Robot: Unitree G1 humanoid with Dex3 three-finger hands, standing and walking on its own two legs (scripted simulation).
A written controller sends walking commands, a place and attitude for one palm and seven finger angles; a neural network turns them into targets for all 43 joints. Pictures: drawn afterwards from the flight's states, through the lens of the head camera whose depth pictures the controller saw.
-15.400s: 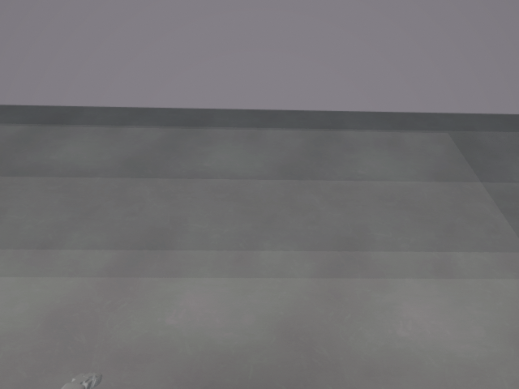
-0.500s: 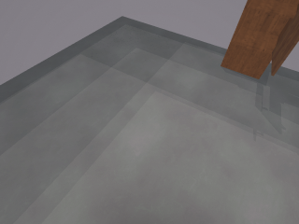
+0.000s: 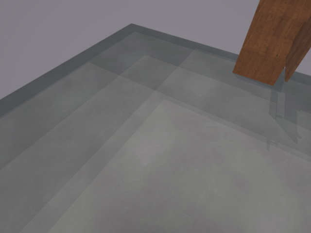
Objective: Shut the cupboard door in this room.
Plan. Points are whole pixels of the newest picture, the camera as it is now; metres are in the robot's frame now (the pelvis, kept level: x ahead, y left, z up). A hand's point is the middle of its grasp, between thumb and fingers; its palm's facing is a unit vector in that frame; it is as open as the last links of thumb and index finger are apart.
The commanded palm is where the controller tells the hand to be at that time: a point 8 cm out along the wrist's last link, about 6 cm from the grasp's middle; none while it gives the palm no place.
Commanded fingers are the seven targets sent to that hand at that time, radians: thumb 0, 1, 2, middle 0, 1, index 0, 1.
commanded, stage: turn or walk to find it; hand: left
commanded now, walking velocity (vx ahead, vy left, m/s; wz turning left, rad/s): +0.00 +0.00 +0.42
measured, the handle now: out of the picture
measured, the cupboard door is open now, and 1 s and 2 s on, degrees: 96 96 96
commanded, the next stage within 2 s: stand and wait in 0.02 s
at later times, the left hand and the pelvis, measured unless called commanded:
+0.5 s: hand out of the picture -0.01 +0.19 -0.17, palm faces +0.07 -0.97 -0.22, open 7.4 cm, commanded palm none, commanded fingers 0.00 0.90 0.90 -0.20 -0.30 -0.20 -0.30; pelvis +0.00 +0.01 +0.00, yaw +3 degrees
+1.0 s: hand out of the picture -0.01 +0.18 -0.18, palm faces +0.10 -0.97 -0.20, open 7.4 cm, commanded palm none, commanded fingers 0.00 0.90 0.90 -0.20 -0.30 -0.20 -0.30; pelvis +0.00 +0.00 +0.00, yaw +4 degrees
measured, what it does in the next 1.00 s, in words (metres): stands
